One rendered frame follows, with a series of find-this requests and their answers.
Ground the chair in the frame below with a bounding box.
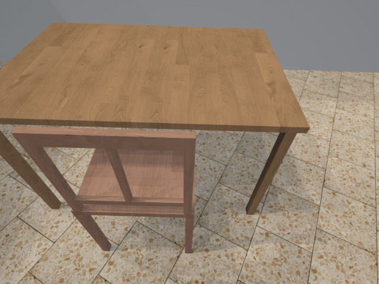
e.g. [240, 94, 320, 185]
[11, 126, 196, 253]

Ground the table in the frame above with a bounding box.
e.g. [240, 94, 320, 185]
[0, 22, 310, 215]

